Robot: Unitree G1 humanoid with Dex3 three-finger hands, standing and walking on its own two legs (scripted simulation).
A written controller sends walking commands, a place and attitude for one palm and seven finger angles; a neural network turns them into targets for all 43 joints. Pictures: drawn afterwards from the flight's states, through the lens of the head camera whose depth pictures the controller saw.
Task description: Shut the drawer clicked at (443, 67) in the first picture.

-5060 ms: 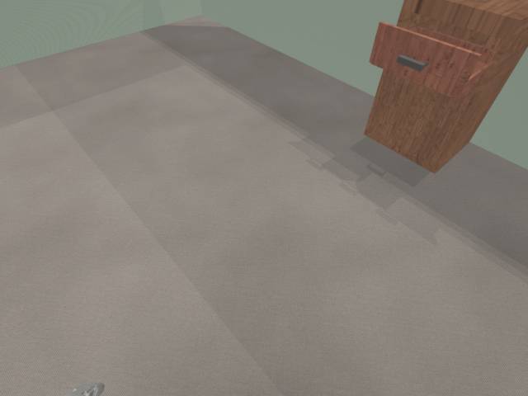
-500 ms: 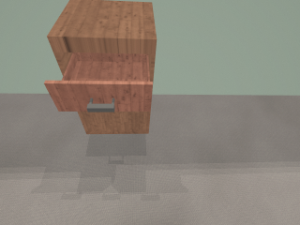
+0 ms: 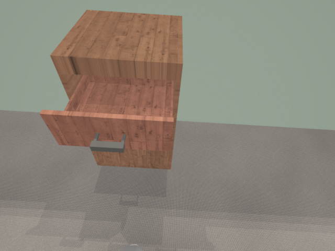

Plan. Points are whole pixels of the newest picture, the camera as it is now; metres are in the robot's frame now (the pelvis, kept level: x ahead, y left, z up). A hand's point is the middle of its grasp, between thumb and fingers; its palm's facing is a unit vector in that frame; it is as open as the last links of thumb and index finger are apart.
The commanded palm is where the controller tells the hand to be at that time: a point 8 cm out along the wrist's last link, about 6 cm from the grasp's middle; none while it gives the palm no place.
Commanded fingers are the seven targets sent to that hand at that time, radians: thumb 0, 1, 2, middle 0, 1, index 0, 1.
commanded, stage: take the last steps up to it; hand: left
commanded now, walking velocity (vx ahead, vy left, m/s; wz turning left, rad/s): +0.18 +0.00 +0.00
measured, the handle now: (109, 141) +0.47 +0.24 -0.12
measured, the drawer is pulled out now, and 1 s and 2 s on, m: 0.22 0.22 0.22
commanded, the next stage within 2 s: come to a stop and stand still in 0.14 s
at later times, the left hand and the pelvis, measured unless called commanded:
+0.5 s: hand (115, 250) +0.15 +0.15 -0.15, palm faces +0.02 -0.97 -0.26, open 7.3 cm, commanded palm none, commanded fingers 0.00 0.90 0.90 -0.20 -0.30 -0.20 -0.30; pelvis +0.11 -0.04 +0.01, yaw +0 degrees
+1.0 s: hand out of the picture +0.07 +0.21 -0.16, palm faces +0.08 -0.98 -0.19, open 7.4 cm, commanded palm none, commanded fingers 0.00 0.90 0.90 -0.20 -0.30 -0.20 -0.30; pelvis +0.06 +0.01 +0.02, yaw +1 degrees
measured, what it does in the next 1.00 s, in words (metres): steps on the spot: left foot, then right foot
